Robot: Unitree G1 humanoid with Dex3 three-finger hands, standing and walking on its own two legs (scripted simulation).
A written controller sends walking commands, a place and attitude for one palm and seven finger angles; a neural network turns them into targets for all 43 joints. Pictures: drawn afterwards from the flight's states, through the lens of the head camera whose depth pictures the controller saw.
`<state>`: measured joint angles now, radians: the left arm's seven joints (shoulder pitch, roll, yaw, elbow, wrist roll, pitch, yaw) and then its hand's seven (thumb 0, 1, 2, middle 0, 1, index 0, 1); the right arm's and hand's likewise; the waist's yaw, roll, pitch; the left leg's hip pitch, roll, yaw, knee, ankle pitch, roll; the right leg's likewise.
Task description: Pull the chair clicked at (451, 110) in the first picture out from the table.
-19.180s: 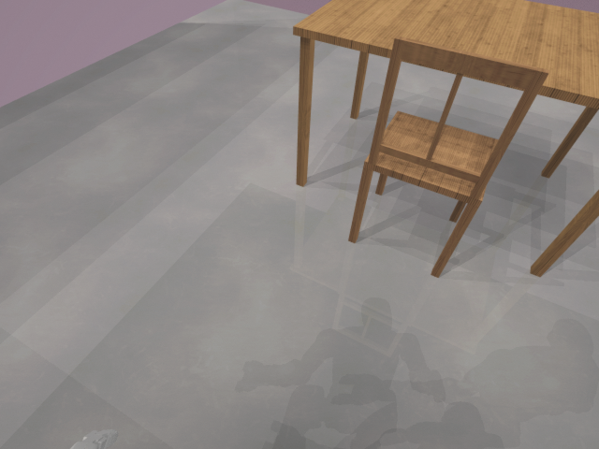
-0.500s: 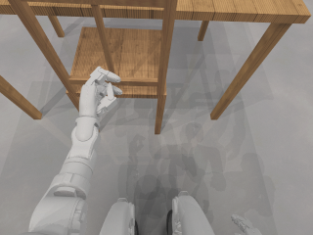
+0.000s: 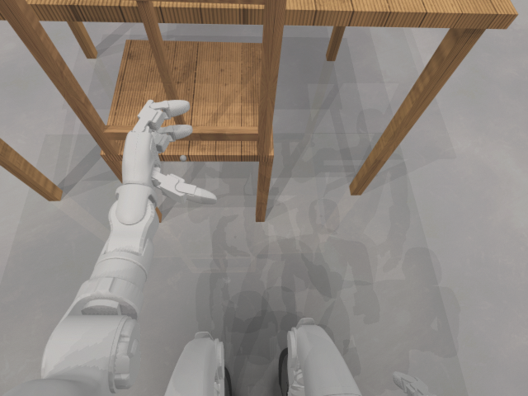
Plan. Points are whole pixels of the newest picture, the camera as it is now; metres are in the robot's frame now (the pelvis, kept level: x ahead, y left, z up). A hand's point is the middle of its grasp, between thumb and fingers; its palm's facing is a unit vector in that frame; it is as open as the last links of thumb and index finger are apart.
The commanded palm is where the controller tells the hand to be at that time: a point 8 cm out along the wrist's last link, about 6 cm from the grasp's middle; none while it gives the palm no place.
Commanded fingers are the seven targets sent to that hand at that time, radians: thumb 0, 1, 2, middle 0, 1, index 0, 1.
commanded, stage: open the thumb and straighten the fingers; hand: left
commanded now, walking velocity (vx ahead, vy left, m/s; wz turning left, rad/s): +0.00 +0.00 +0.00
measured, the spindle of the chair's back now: (167, 78) +0.63 +0.13 +0.02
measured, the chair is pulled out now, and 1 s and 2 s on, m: -0.12 -0.12 -0.12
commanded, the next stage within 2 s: draw the fingers out of the gap in 0.24 s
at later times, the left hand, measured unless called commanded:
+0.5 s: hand (178, 158) +0.46 +0.11 +0.03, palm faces -0.07 -1.00 -0.07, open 17.5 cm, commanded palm +0.42 +0.15 +0.03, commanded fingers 0.00 -0.55 0.20 0.00 0.00 0.00 0.00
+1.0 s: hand (170, 222) +0.36 +0.11 +0.02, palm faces -0.10 -0.99 -0.05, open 17.5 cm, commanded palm +0.33 +0.16 +0.03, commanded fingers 0.00 -0.55 0.20 0.00 0.00 0.00 0.00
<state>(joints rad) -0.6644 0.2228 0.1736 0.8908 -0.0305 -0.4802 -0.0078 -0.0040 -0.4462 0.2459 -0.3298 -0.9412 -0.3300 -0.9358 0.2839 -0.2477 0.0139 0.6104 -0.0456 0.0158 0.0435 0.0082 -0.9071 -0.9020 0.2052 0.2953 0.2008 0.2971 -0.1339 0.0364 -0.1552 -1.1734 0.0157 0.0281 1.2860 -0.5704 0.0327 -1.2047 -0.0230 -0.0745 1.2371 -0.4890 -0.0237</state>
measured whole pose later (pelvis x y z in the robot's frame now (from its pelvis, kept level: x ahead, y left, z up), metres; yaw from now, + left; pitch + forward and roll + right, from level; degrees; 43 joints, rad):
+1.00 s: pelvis +0.00 +0.00 +0.01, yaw +1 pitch +22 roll -1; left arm -0.22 0.15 0.01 0.47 -0.09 -0.45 -0.06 -0.02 -0.55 0.20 -0.01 0.00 -0.01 0.00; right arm 0.19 -0.24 0.01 0.54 -0.02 0.00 0.03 0.01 -0.91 -0.90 0.20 0.30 0.20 0.30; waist -0.05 0.02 -0.16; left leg -1.08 0.00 0.02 1.26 -0.58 0.04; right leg -1.10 -0.03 -0.08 1.22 -0.50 -0.02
